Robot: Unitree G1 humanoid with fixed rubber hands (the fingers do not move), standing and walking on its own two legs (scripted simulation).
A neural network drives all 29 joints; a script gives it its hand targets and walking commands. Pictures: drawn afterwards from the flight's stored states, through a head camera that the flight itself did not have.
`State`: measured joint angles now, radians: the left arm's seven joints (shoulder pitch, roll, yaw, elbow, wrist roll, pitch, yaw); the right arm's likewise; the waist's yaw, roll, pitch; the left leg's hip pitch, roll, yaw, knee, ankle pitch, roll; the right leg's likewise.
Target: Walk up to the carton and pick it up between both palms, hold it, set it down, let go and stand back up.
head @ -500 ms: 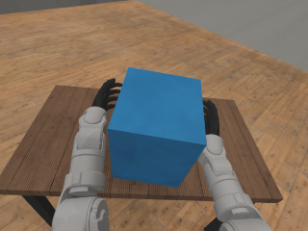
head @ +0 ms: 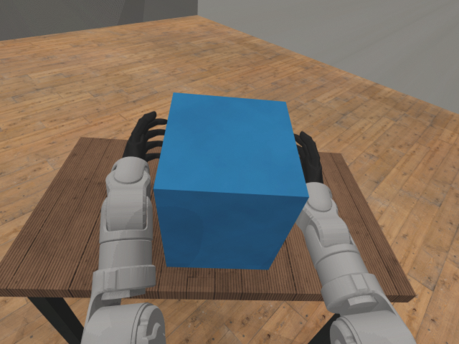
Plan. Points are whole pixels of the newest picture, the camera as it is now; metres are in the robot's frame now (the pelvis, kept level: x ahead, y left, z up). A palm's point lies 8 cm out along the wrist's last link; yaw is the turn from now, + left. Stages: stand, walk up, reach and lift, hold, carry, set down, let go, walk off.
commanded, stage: reach and lift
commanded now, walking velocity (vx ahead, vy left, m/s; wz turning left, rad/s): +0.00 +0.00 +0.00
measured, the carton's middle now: (224, 187) +0.38 +0.00 +0.11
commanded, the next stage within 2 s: hold in 1.06 s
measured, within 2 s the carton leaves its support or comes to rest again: neither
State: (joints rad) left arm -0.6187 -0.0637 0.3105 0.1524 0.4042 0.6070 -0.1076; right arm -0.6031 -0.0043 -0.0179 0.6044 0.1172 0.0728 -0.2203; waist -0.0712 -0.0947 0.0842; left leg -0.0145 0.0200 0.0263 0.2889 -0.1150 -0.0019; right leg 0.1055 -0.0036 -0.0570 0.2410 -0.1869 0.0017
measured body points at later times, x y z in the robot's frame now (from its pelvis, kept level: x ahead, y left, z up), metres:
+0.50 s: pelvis +0.00 +0.00 +0.00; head -0.04 +0.03 +0.45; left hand +0.38 +0.15 +0.20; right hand +0.38 -0.14 +0.18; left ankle +0.04 +0.12 -0.75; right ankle -0.02 -0.11 -0.75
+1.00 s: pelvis +0.00 +0.00 +0.00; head -0.05 +0.03 +0.45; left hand +0.38 +0.15 +0.21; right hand +0.38 -0.14 +0.20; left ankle +0.04 +0.12 -0.75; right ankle -0.02 -0.11 -0.75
